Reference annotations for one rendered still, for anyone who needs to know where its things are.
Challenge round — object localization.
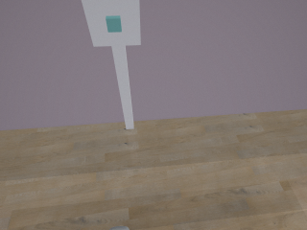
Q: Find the panel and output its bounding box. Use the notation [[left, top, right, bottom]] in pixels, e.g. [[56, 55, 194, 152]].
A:
[[82, 0, 141, 129]]

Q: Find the button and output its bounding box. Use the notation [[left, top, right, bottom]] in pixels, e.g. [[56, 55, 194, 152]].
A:
[[106, 15, 122, 33]]

